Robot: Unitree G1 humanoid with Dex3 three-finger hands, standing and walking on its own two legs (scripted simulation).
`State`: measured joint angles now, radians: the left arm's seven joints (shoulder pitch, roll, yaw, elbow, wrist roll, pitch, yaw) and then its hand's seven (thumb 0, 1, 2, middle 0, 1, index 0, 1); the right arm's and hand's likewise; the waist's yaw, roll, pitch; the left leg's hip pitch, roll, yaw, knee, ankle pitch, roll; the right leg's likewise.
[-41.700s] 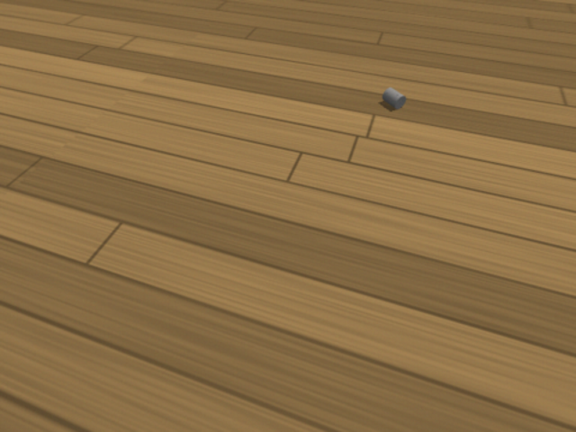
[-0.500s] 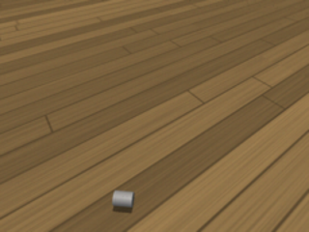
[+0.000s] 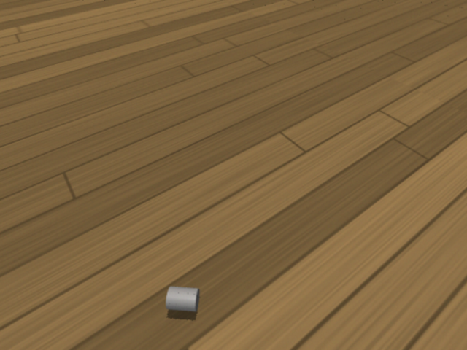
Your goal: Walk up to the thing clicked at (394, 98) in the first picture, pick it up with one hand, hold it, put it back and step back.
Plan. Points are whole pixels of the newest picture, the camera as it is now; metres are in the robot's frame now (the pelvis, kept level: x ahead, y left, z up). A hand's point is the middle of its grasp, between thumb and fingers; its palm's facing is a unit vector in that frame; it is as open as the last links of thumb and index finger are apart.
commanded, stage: stand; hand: left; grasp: from above
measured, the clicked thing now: (183, 298) +0.46 +0.24 -0.74
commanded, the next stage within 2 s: step back in 0.88 s
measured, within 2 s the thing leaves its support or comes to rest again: neither
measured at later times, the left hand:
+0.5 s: hand out of the picture +0.09 +0.24 -0.16, palm faces +0.00 -0.94 -0.34, open 7.4 cm
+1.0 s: hand out of the picture +0.09 +0.25 -0.16, palm faces +0.01 -0.93 -0.36, open 7.4 cm
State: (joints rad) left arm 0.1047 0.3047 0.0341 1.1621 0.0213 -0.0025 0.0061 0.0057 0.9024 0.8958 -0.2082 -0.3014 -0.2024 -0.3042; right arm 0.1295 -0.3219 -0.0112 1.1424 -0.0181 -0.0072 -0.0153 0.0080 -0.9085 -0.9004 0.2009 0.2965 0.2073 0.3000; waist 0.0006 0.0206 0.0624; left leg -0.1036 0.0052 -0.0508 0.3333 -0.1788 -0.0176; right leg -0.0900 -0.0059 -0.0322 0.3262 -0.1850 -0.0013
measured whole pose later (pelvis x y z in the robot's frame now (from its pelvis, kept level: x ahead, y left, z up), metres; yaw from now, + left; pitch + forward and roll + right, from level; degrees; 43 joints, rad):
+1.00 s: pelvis +0.00 +0.00 -0.01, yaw +0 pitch -2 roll +0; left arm 0.07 0.34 0.06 1.07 0.00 0.00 0.00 0.01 0.90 0.90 -0.21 -0.30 -0.20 -0.30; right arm 0.07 -0.36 -0.02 1.07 0.00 0.02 0.00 0.01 -0.91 -0.90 0.20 0.30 0.21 0.30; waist -0.01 0.02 0.12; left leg -0.22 0.01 -0.05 0.51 -0.22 0.00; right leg -0.16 0.00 -0.03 0.42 -0.22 -0.02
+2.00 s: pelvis -0.23 +0.06 -0.03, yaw +0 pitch -3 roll +0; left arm 0.09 0.39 0.08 0.78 0.02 0.06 0.01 0.01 0.90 0.90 -0.21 -0.30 -0.20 -0.30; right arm 0.17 -0.38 -0.05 0.89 -0.03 0.03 0.00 0.01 -0.91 -0.90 0.20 0.30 0.21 0.30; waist 0.00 -0.04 0.20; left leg -0.25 -0.05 -0.03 0.65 -0.35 0.03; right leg -0.43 0.00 0.07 0.79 -0.42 0.00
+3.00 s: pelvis -0.57 +0.01 -0.03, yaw -5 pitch -2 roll -1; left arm 0.18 0.39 0.07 0.88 0.03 0.05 -0.01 0.01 0.90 0.90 -0.21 -0.30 -0.20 -0.30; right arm 0.08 -0.40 -0.04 0.81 -0.03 0.04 -0.01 0.01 -0.90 -0.90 0.21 0.30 0.21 0.30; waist 0.02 0.02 0.16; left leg -0.45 0.08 0.01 0.65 -0.17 -0.01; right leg -0.21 0.03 0.04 0.65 -0.43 0.00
